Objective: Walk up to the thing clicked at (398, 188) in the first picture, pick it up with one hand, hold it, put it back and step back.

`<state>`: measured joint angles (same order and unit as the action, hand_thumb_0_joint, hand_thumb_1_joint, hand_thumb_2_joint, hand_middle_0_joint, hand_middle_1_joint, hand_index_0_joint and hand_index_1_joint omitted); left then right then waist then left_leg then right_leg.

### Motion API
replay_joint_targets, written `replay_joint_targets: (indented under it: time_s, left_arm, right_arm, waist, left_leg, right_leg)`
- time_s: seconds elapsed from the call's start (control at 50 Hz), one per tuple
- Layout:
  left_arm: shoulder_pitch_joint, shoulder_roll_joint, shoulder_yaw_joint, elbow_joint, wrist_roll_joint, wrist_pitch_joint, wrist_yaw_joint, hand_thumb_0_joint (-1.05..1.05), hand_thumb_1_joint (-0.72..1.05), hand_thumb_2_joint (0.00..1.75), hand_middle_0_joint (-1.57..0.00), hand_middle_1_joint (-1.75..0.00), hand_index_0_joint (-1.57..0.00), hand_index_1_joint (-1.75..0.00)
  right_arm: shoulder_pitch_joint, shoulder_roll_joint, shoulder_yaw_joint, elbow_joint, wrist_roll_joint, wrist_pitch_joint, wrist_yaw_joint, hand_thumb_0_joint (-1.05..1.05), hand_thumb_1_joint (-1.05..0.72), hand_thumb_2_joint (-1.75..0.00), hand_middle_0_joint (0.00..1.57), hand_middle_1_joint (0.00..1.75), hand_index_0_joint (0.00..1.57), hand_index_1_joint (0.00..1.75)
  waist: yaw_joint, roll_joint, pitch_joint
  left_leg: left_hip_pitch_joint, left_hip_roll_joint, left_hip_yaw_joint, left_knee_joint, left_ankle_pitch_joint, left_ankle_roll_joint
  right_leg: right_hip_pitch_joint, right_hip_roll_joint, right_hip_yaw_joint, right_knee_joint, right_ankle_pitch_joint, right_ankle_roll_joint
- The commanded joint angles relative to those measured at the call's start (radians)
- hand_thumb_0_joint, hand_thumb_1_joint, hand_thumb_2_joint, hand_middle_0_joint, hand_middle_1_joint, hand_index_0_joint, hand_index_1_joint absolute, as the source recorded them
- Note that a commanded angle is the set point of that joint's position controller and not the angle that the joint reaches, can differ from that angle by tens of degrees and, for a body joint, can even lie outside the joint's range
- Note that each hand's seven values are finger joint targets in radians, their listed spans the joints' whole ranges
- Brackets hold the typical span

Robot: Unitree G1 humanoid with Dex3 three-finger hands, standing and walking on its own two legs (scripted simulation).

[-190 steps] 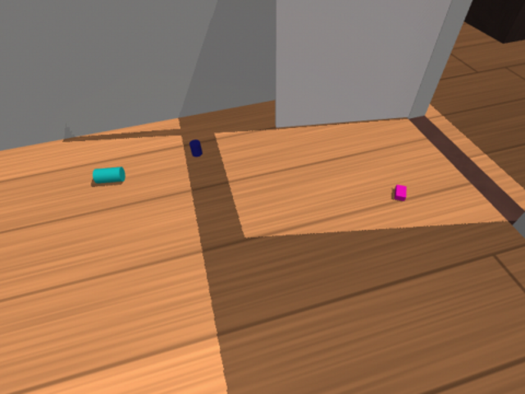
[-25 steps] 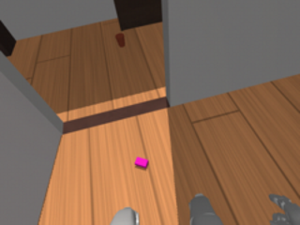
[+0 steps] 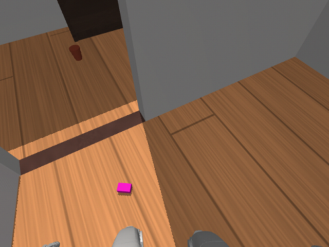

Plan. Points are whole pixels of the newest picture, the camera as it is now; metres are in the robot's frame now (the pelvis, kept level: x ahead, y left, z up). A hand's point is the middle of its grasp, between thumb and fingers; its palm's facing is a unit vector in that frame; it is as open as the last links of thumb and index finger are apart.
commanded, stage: walk up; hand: left
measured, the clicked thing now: (124, 187) +0.49 +0.26 -0.72
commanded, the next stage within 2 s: stand in 1.50 s
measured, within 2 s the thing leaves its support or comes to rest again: neither
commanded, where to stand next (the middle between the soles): +0.11 +0.00 m, yaw -1 degrees
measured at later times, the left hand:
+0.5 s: hand out of the picture +0.11 +0.25 -0.12, palm faces -0.06 -0.92 -0.38, open 7.3 cm
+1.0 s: hand (78, 239) +0.16 +0.24 -0.10, palm faces -0.03 -0.94 -0.33, open 7.3 cm
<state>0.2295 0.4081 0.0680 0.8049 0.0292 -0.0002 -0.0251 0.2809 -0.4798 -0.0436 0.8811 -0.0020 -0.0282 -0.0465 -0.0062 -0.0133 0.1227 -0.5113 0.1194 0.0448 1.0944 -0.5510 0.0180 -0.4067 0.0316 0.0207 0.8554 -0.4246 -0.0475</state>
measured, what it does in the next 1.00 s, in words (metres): steps on the spot: left foot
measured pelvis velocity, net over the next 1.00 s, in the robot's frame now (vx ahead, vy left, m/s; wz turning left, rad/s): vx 0.04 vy -0.01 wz -0.03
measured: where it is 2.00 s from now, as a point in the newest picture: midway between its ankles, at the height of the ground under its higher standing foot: outside the picture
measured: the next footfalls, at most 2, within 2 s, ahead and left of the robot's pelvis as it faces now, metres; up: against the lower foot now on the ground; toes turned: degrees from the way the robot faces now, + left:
left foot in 0.10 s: +0.10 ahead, +0.13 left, +0.00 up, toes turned -3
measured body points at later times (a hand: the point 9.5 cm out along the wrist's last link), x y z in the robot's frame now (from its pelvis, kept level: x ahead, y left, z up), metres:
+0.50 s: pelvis +0.03 -0.01 +0.02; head +0.05 -0.03 +0.47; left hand +0.12 +0.29 -0.10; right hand +0.07 -0.33 -0.11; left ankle +0.07 +0.13 -0.70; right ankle +0.02 -0.11 -0.70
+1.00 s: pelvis +0.04 -0.01 +0.04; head +0.05 -0.01 +0.49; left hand +0.17 +0.29 -0.08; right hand +0.12 -0.31 -0.09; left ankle +0.07 +0.13 -0.70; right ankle +0.02 -0.11 -0.70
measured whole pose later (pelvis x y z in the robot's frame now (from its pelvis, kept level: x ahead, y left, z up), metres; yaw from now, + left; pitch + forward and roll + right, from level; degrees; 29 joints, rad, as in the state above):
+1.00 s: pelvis +0.04 -0.01 +0.04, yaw -2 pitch -2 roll +0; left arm 0.01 0.33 0.03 1.13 0.01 0.00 -0.02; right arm 0.08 -0.36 0.02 1.12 -0.01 -0.04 0.00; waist -0.01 0.02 0.05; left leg -0.19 0.03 -0.01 0.40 -0.18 -0.03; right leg -0.12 0.02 -0.02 0.40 -0.24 -0.02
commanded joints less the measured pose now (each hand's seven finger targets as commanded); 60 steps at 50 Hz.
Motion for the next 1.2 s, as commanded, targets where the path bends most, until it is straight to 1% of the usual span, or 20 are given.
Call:
replay_joint_targets:
  time_s: [0.0, 0.06, 0.08, 0.1, 0.12, 0.14, 0.22, 0.24, 0.26, 0.28, 0.3, 0.34, 0.38, 0.4, 0.42, 0.44, 0.48, 0.54, 0.8, 1.18]
  left_arm:
    - [-0.013, 0.254, 0.061, -0.062, -0.007, -0.023, 0.034, 0.00, 0.90, 0.90, -0.20, -0.30, -0.20, -0.30]
    - [-0.078, 0.214, 0.034, -0.047, -0.029, -0.018, 0.033, 0.00, 0.90, 0.90, -0.20, -0.30, -0.20, -0.30]
    - [-0.074, 0.166, 0.020, -0.049, -0.031, -0.018, 0.029, 0.00, 0.90, 0.90, -0.20, -0.30, -0.20, -0.30]
    - [-0.013, 0.131, 0.008, -0.028, -0.035, -0.009, 0.030, 0.00, 0.90, 0.90, -0.20, -0.30, -0.20, -0.30]
    - [-0.012, 0.228, 0.035, 0.000, -0.022, -0.009, 0.039, 0.00, 0.90, 0.90, -0.20, -0.30, -0.20, -0.30]
    - [-0.014, 0.241, 0.039, 0.018, -0.017, -0.015, 0.033, 0.00, 0.90, 0.90, -0.20, -0.30, -0.20, -0.30]
    - [0.090, 0.192, 0.060, 0.112, -0.017, -0.038, 0.017, 0.00, 0.90, 0.90, -0.20, -0.30, -0.20, -0.30]
    - [0.070, 0.229, 0.071, 0.108, -0.004, -0.044, 0.023, 0.00, 0.90, 0.90, -0.20, -0.30, -0.20, -0.30]
    - [0.017, 0.290, 0.073, 0.085, 0.000, -0.052, 0.027, 0.00, 0.90, 0.90, -0.20, -0.30, -0.20, -0.30]
    - [-0.035, 0.303, 0.071, 0.075, 0.001, -0.054, 0.027, 0.00, 0.90, 0.90, -0.20, -0.30, -0.20, -0.30]
    - [-0.053, 0.265, 0.061, 0.075, -0.005, -0.058, 0.031, 0.00, 0.90, 0.90, -0.20, -0.30, -0.20, -0.30]
    - [-0.096, 0.234, 0.045, 0.082, -0.011, -0.059, 0.037, 0.00, 0.90, 0.90, -0.20, -0.30, -0.20, -0.30]
    - [-0.155, 0.194, 0.024, 0.081, -0.022, -0.052, 0.029, 0.00, 0.90, 0.90, -0.20, -0.30, -0.20, -0.30]
    - [-0.152, 0.170, 0.016, 0.086, -0.027, -0.050, 0.029, 0.00, 0.90, 0.90, -0.20, -0.30, -0.20, -0.30]
    - [-0.141, 0.157, 0.011, 0.096, -0.031, -0.047, 0.029, 0.00, 0.90, 0.90, -0.20, -0.30, -0.20, -0.30]
    - [-0.124, 0.166, 0.013, 0.118, -0.032, -0.045, 0.031, 0.00, 0.90, 0.90, -0.20, -0.30, -0.20, -0.30]
    - [-0.143, 0.179, 0.014, 0.146, -0.026, -0.050, 0.034, 0.00, 0.90, 0.90, -0.20, -0.30, -0.20, -0.30]
    - [-0.155, 0.181, 0.012, 0.173, -0.034, -0.049, 0.038, 0.00, 0.90, 0.90, -0.20, -0.30, -0.20, -0.30]
    - [-0.278, 0.150, -0.001, 0.257, -0.032, -0.026, 0.028, 0.00, 0.90, 0.90, -0.20, -0.30, -0.20, -0.30]
    - [-0.265, 0.142, 0.004, 0.282, -0.028, -0.022, 0.024, 0.00, 0.90, 0.90, -0.20, -0.30, -0.20, -0.30]
  right_arm:
    - [0.058, -0.156, -0.045, -0.040, 0.001, -0.038, 0.000, 0.00, -0.90, -0.90, 0.20, 0.30, 0.20, 0.30]
    - [0.117, -0.148, -0.047, -0.009, -0.004, -0.052, 0.005, 0.00, -0.90, -0.90, 0.20, 0.30, 0.20, 0.30]
    - [0.145, -0.194, -0.059, -0.011, -0.029, -0.061, 0.003, 0.00, -0.90, -0.90, 0.20, 0.30, 0.20, 0.30]
    - [0.074, -0.263, -0.065, -0.042, -0.030, -0.068, 0.006, 0.00, -0.90, -0.90, 0.20, 0.30, 0.20, 0.30]
    - [0.001, -0.323, -0.081, -0.053, -0.018, -0.064, 0.013, 0.00, -0.90, -0.90, 0.20, 0.30, 0.20, 0.30]
    - [-0.052, -0.286, -0.073, -0.062, -0.024, -0.062, 0.012, 0.00, -0.90, -0.90, 0.20, 0.30, 0.20, 0.30]
    - [-0.096, -0.194, -0.027, -0.034, -0.024, -0.034, 0.031, 0.00, -0.90, -0.90, 0.20, 0.30, 0.20, 0.30]
    - [-0.066, -0.137, -0.012, -0.033, -0.019, -0.025, 0.034, 0.00, -0.90, -0.90, 0.20, 0.30, 0.20, 0.30]
    - [-0.108, -0.113, -0.009, -0.043, -0.014, -0.019, 0.030, 0.00, -0.90, -0.90, 0.20, 0.30, 0.20, 0.30]
    - [-0.127, -0.156, -0.023, -0.025, -0.010, -0.016, 0.021, 0.00, -0.90, -0.90, 0.20, 0.30, 0.20, 0.30]
    - [-0.094, -0.149, -0.019, -0.007, -0.003, -0.021, 0.024, 0.00, -0.90, -0.90, 0.20, 0.30, 0.20, 0.30]
    - [-0.053, -0.114, -0.010, 0.027, 0.008, -0.038, 0.022, 0.00, -0.90, -0.90, 0.20, 0.30, 0.20, 0.30]
    - [-0.005, -0.102, -0.011, 0.069, 0.003, -0.050, 0.024, 0.00, -0.90, -0.90, 0.20, 0.30, 0.20, 0.30]
    - [-0.022, -0.118, -0.017, 0.070, -0.002, -0.051, 0.024, 0.00, -0.90, -0.90, 0.20, 0.30, 0.20, 0.30]
    - [-0.064, -0.141, -0.022, 0.061, -0.004, -0.052, 0.026, 0.00, -0.90, -0.90, 0.20, 0.30, 0.20, 0.30]
    - [-0.100, -0.157, -0.019, 0.067, 0.001, -0.050, 0.030, 0.00, -0.90, -0.90, 0.20, 0.30, 0.20, 0.30]
    - [-0.120, -0.121, -0.005, 0.085, 0.004, -0.042, 0.033, 0.00, -0.90, -0.90, 0.20, 0.30, 0.20, 0.30]
    - [-0.133, -0.116, 0.002, 0.114, 0.011, -0.038, 0.030, 0.00, -0.90, -0.90, 0.20, 0.30, 0.20, 0.30]
    - [-0.243, -0.103, 0.021, 0.180, -0.001, -0.027, 0.032, 0.00, -0.90, -0.90, 0.20, 0.30, 0.20, 0.30]
    - [-0.236, -0.087, 0.012, 0.188, -0.005, -0.023, 0.030, 0.00, -0.90, -0.90, 0.20, 0.30, 0.20, 0.30]
  waist:
    - [0.008, -0.109, -0.130]
    - [-0.057, -0.051, -0.163]
    - [-0.071, 0.069, -0.169]
    - [-0.030, 0.198, -0.140]
    - [-0.022, 0.181, -0.096]
    - [0.004, 0.110, -0.054]
    - [0.068, 0.153, -0.086]
    - [0.060, 0.005, -0.078]
    - [0.049, -0.138, -0.044]
    - [0.044, -0.093, 0.004]
    - [0.030, -0.042, -0.011]
    - [-0.003, -0.105, -0.076]
    - [-0.036, -0.120, -0.154]
    - [-0.029, -0.088, -0.172]
    - [-0.012, -0.036, -0.177]
    - [0.012, -0.008, -0.178]
    - [0.007, -0.049, -0.171]
    - [0.005, -0.007, -0.195]
    - [0.006, 0.026, -0.141]
    - [0.001, 0.009, -0.168]
  left_leg:
    - [0.051, -0.027, 0.010, -0.151, 0.090, 0.011]
    - [0.315, -0.066, 0.005, -0.464, 0.317, 0.031]
    - [0.377, 0.053, -0.224, -0.583, 0.204, 0.069]
    - [0.303, 0.263, -0.545, -0.768, -0.052, 0.170]
    - [0.203, 0.375, -0.641, -0.795, -0.147, 0.276]
    - [0.137, 0.330, -0.558, -0.766, -0.137, 0.262]
    - [-0.055, 0.091, -0.153, -0.583, -0.034, 0.077]
    - [-0.112, 0.016, -0.081, -0.423, -0.005, 0.031]
    - [-0.107, -0.071, -0.016, -0.274, 0.022, -0.001]
    - [-0.060, -0.071, -0.092, -0.229, -0.009, 0.011]
    - [-0.066, -0.061, -0.116, -0.251, 0.020, 0.014]
    - [0.051, -0.055, -0.067, -0.385, 0.144, 0.014]
    - [0.287, -0.074, -0.050, -0.506, 0.334, 0.019]
    - [0.340, -0.039, -0.106, -0.542, 0.446, 0.030]
    - [0.331, 0.018, -0.207, -0.582, 0.469, 0.056]
    - [0.281, 0.050, -0.226, -0.567, 0.461, 0.080]
    - [0.260, -0.002, -0.135, -0.525, 0.546, 0.049]
    - [0.296, -0.022, -0.108, -0.539, 0.606, 0.028]
    - [0.314, 0.009, -0.141, -0.724, 0.488, 0.015]
    - [0.375, 0.003, -0.133, -0.757, 0.556, 0.005]
  right_leg:
    - [0.042, -0.196, 0.301, -0.252, 0.466, -0.200]
    - [-0.086, -0.144, 0.185, -0.127, 0.338, -0.110]
    - [-0.199, -0.088, 0.142, 0.002, 0.193, -0.057]
    - [-0.227, 0.016, 0.066, 0.100, -0.088, -0.002]
    - [-0.175, -0.037, 0.079, 0.178, -0.200, 0.009]
    - [-0.128, -0.062, 0.076, 0.161, -0.182, 0.012]
    - [0.256, -0.019, 0.009, -0.230, 0.024, -0.013]
    - [0.260, -0.110, 0.226, -0.360, -0.116, -0.043]
    - [0.113, -0.280, 0.549, -0.526, -0.338, -0.116]
    - [0.047, -0.323, 0.579, -0.533, -0.276, -0.162]
    - [0.132, -0.295, 0.493, -0.481, -0.080, -0.156]
    - [0.149, -0.261, 0.340, -0.407, 0.236, -0.125]
    - [0.063, -0.203, 0.195, -0.337, 0.390, -0.074]
    - [0.043, -0.173, 0.158, -0.306, 0.403, -0.044]
    - [0.041, -0.128, 0.119, -0.296, 0.321, -0.010]
    - [0.114, -0.102, 0.096, -0.305, 0.227, -0.001]
    - [0.176, -0.131, 0.125, -0.350, 0.306, -0.016]
    - [0.215, -0.154, 0.114, -0.359, 0.457, -0.024]
    - [0.264, -0.135, 0.083, -0.510, 0.251, 0.010]
    - [0.320, -0.144, 0.056, -0.567, 0.331, 0.025]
